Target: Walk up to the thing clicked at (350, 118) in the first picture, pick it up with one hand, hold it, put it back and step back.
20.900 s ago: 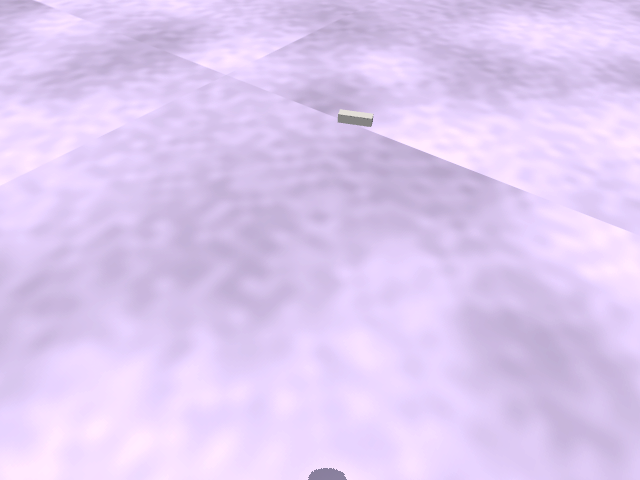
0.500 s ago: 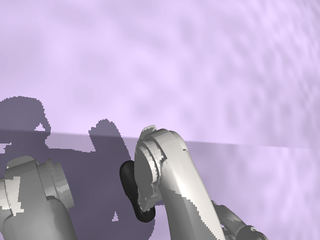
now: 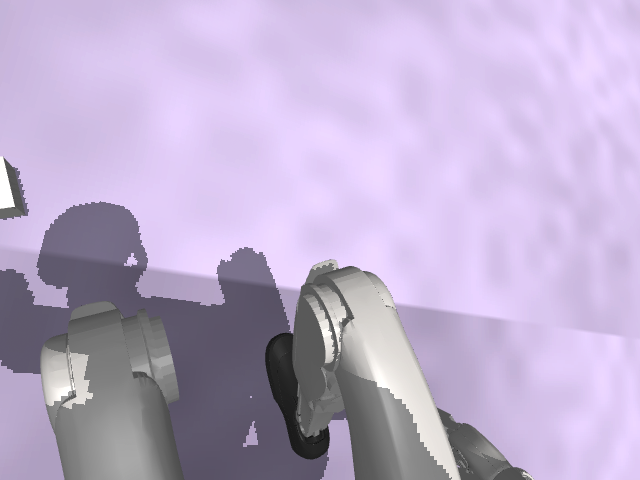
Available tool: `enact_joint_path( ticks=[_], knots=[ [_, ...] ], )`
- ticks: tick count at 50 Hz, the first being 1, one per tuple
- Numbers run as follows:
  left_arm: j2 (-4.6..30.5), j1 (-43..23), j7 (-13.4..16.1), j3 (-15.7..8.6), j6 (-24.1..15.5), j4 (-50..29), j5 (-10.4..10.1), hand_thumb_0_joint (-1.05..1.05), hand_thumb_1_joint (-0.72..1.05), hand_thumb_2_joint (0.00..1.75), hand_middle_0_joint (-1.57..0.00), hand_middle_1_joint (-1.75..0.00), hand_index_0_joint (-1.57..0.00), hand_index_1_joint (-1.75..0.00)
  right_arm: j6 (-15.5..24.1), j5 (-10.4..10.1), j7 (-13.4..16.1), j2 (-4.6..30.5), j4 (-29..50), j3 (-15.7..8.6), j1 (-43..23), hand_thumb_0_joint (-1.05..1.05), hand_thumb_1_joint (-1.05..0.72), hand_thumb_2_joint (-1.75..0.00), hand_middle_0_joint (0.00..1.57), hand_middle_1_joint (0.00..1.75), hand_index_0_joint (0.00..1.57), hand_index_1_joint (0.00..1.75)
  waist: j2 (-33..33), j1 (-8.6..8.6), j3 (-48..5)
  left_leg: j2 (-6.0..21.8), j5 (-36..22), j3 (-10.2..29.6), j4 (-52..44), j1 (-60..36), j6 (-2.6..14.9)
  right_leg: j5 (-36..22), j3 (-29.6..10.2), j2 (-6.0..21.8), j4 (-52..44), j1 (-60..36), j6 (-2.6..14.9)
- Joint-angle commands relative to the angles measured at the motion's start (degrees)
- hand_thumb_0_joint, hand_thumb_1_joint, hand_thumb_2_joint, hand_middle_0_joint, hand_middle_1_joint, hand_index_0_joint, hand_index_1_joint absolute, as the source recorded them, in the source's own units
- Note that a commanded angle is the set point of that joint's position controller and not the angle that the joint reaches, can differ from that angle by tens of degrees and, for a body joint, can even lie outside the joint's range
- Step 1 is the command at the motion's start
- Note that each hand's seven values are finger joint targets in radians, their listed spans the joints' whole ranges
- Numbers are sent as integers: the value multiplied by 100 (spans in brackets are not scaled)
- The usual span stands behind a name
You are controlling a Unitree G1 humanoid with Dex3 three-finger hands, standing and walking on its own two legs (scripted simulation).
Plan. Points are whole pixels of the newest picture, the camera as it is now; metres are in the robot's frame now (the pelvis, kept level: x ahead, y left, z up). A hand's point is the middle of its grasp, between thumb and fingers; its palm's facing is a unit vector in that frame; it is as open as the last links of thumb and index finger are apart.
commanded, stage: settle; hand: left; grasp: from above
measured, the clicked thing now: out of the picture +0.43 +0.38 -0.25
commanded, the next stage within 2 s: lift in 0.46 s
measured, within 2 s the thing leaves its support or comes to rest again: neither
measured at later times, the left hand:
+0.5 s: hand out of the picture +0.41 +0.37 -0.15, palm faces -0.44 -0.11 -0.89, open 9.1 cm
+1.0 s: hand out of the picture +0.37 +0.36 -0.06, palm faces -0.47 -0.15 -0.87, open 9.1 cm
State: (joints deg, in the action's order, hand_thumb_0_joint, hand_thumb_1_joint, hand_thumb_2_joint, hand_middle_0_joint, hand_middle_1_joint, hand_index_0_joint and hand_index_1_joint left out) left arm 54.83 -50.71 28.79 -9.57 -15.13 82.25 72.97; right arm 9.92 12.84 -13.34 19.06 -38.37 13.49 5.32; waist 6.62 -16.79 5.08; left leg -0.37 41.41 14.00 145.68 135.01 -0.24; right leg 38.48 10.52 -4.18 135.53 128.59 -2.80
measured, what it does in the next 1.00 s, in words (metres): rises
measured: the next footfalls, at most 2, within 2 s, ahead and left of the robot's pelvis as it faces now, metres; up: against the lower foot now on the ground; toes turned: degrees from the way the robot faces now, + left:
none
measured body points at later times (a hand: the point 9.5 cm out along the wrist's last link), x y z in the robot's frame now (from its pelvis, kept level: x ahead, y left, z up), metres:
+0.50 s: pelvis -0.01 +0.00 +0.02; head +0.23 +0.11 +0.39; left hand +0.43 +0.37 -0.10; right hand +0.09 -0.27 -0.07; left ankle +0.06 +0.12 -0.27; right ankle +0.11 -0.12 -0.27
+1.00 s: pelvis -0.01 +0.00 +0.08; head +0.20 +0.09 +0.47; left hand +0.39 +0.37 -0.01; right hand +0.10 -0.27 -0.03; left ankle +0.06 +0.12 -0.27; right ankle +0.11 -0.12 -0.27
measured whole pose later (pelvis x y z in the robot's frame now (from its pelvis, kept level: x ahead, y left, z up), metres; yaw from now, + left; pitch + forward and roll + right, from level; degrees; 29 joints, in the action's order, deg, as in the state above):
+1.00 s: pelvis -0.01 +0.00 +0.08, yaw +7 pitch +35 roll -8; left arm 42.0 -40.6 6.1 -4.4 -12.0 57.9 63.2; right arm -1.5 3.0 -6.4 16.2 -37.6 1.8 10.6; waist -1.1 -9.6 -6.3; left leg -0.6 37.2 6.2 127.6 125.4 0.9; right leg 37.1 4.1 -1.8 122.6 120.9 -2.4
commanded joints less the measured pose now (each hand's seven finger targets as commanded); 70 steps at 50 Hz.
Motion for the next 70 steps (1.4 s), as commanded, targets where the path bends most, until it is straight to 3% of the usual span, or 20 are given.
enact_joint_path(
  ticks=[1,7,12,16,22,23,29,30,31,36,38,40,42,44,46,48,56,61,68,70],
  knots=[
    [1541,-1727,-4,-38,193,-1169,-211,0,68,66,-100,-67,-103,-64,-111,-228,61,1728,-96,-813,1054,0,-90,-90,20,30,20,30,-3566,61,-4107,176,-1603,-595,-1828,-3368,-18,-1520,355,-99,-1005,-1512,522],
    [1093,-1686,-557,242,219,-1197,-382,0,70,69,-101,-71,-105,-68,-306,-395,110,1586,-51,-917,1247,0,-90,-90,20,30,20,30,-2828,101,-4156,101,-1389,-716,-1867,-3068,119,-1425,206,-77,-1309,-1772,482],
    [1211,-1840,-876,183,70,-1514,-449,0,69,70,-102,-70,-105,-68,-466,-487,228,1482,11,-965,1329,0,-90,-90,20,30,20,30,-2541,171,-4300,55,-1291,-840,-1864,-2857,160,-1276,44,-54,-1489,-2115,479],
    [1369,-1974,-986,34,-83,-2019,-396,0,66,74,-101,-69,-103,-68,-607,-527,336,1462,52,-1019,1353,0,-91,-90,20,30,20,30,-2705,314,-4730,57,-1582,-870,-1893,-3248,120,-1453,7,-33,-1460,-2147,509],
    [1500,-1994,-1001,-134,-144,-2108,-287,0,69,81,-103,-72,-104,-71,-785,-547,462,1418,87,-1091,1371,0,-90,-90,20,30,20,30,-2920,416,-4789,40,-1418,-891,-2096,-3450,105,-1251,3,-2,-1490,-1917,543],
    [1400,-2005,-998,-92,-140,-2045,-301,0,71,80,-102,-74,-104,-72,-796,-538,474,1455,94,-1117,1385,0,-90,-90,20,30,20,30,-2876,339,-4618,10,-1396,-906,-2094,-3368,108,-1233,16,22,-1547,-1888,556],
    [1297,-1994,-1104,-3,-12,-2115,-317,0,71,72,-107,-71,-109,-68,-861,-599,570,1355,44,-1159,1466,0,-94,-91,20,30,20,30,-2913,409,-4731,11,-1266,-904,-2386,-3546,123,-1164,-10,45,-1629,-1877,533],
    [1296,-1884,-1139,-58,28,-2091,-348,0,65,76,-99,-65,-101,-64,-870,-614,575,1369,53,-1201,1489,0,-88,-89,20,30,20,30,-2930,465,-4779,0,-1284,-916,-2457,-3606,122,-1179,-15,54,-1668,-1896,533],
    [1232,-1915,-1185,-18,54,-2188,-389,0,70,70,-106,-71,-108,-68,-881,-628,581,1338,55,-1211,1486,0,-93,-91,20,30,20,30,-2954,455,-4894,0,-1256,-912,-2519,-3627,126,-1176,-17,50,-1668,-1937,528],
    [1153,-1697,-1493,-23,277,-2607,-687,0,73,77,-107,-68,-108,-66,-946,-771,631,1246,77,-1363,1570,0,-91,-90,20,30,20,30,-2845,615,-5224,-15,-1397,-1008,-2745,-3864,166,-1284,-146,75,-1906,-2215,508],
    [1138,-1528,-1615,-53,316,-2741,-752,0,75,74,-107,-67,-110,-65,-975,-805,660,1295,115,-1448,1582,0,-91,-90,20,30,20,30,-2783,640,-5087,-42,-1407,-1049,-2798,-3850,158,-1239,-183,105,-2036,-2225,543],
    [1019,-1567,-1727,15,318,-3196,-827,0,74,73,-108,-65,-110,-63,-1007,-867,685,1191,142,-1507,1585,0,-91,-90,20,30,20,30,-2848,684,-5437,-33,-1485,-1052,-2934,-4100,172,-1307,-242,107,-2090,-2349,522],
    [964,-1213,-1824,-44,341,-3193,-899,0,75,73,-108,-66,-110,-63,-1033,-921,713,1205,142,-1595,1590,0,-91,-90,20,30,20,30,-2643,773,-5346,-37,-1536,-1036,-3060,-4220,172,-1298,-276,123,-2213,-2338,535],
    [855,-1314,-1918,45,308,-3576,-998,0,74,73,-107,-64,-109,-62,-1056,-960,730,1112,208,-1611,1604,0,-91,-90,20,30,20,30,-2670,731,-5364,-27,-1429,-1053,-3214,-4253,187,-1254,-333,129,-2345,-2487,522],
    [860,-1112,-1953,-21,317,-3685,-1037,0,75,75,-108,-66,-110,-64,-1078,-1002,772,1075,247,-1663,1572,0,-91,-90,20,30,20,30,-2636,835,-5414,-22,-1265,-1050,-3412,-4346,198,-1153,-376,135,-2457,-2577,517],
    [626,-955,-1997,68,328,-3804,-1134,0,76,78,-109,-66,-111,-65,-1080,-1050,795,1039,282,-1683,1542,0,-91,-90,20,30,20,30,-2566,824,-5337,-19,-1114,-1015,-3626,-4405,212,-1091,-394,147,-2598,-2659,500],
    [289,-309,-2177,209,479,-4580,-1417,0,77,77,-107,-70,-109,-67,-1106,-1224,988,960,458,-1768,1368,0,-90,-90,20,30,20,30,-2347,987,-5309,36,-845,-882,-4530,-5143,206,-956,-457,133,-3265,-3244,460],
    [29,31,-2255,291,639,-5087,-1547,0,77,77,-108,-70,-110,-67,-1120,-1290,1127,843,499,-1800,1277,0,-90,-90,20,30,20,30,-2184,1016,-5285,57,-1112,-933,-5001,-5731,213,-1134,-543,145,-3828,-3834,429],
    [-162,649,-2287,311,824,-5641,-1610,0,75,75,-105,-68,-107,-66,-1095,-1408,1365,720,538,-1795,1050,0,-89,-90,20,30,20,30,-2029,1143,-5083,85,-867,-892,-6037,-6590,187,-1013,-617,130,-4687,-4803,401],
    [-394,928,-2278,425,905,-5666,-1654,0,75,76,-105,-69,-107,-67,-1082,-1430,1416,652,534,-1777,1043,0,-89,-90,20,30,20,30,-1974,1142,-4899,83,-1038,-956,-6282,-6874,191,-1095,-650,126,-5028,-5114,395]
  ],
)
